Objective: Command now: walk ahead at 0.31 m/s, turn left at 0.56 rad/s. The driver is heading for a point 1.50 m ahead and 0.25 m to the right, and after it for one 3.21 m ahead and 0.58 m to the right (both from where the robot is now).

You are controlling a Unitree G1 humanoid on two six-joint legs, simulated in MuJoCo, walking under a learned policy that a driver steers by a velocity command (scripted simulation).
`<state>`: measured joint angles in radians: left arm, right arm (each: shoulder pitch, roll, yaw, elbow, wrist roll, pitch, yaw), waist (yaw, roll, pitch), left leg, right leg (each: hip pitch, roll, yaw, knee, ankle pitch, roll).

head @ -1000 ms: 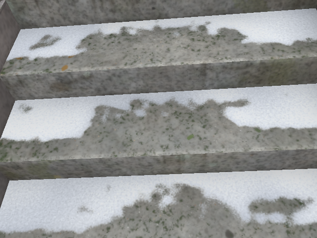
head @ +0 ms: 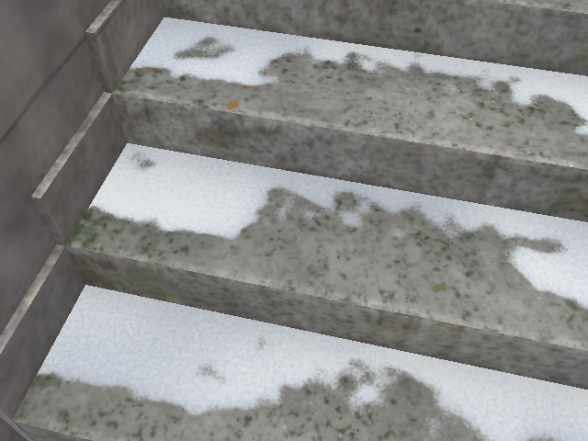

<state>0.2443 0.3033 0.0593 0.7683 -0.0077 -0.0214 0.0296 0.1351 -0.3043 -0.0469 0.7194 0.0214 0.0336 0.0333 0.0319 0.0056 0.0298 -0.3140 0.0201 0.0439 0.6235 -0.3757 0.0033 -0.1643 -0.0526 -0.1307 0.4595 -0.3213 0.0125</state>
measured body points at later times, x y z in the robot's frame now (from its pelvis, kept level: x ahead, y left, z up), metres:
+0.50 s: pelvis +0.20 +0.01 -0.01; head +0.25 +0.03 +0.44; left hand +0.42 +0.17 -0.09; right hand +0.11 -0.22 -0.13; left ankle -0.01 +0.10 -0.73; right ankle +0.37 -0.10 -0.52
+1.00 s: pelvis +0.53 -0.02 +0.15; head +0.54 -0.03 +0.60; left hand +0.49 +0.20 +0.01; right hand +0.73 -0.23 +0.09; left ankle +0.75 +0.06 -0.37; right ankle +0.38 -0.08 -0.59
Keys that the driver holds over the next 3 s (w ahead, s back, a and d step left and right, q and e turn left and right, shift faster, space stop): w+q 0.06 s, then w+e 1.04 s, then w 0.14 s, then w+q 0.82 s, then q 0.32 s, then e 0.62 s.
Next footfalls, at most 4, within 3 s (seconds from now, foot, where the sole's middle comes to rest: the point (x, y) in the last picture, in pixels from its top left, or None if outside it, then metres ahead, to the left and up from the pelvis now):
0.02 left None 0.03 0.10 -0.77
0.56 right None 0.42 -0.08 -0.62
1.06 left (299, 237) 0.79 0.04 -0.47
1.64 right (493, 117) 1.02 -0.37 -0.32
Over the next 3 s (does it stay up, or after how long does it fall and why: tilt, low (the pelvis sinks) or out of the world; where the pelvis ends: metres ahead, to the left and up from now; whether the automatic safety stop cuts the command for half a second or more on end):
stays up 1.32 -0.29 0.59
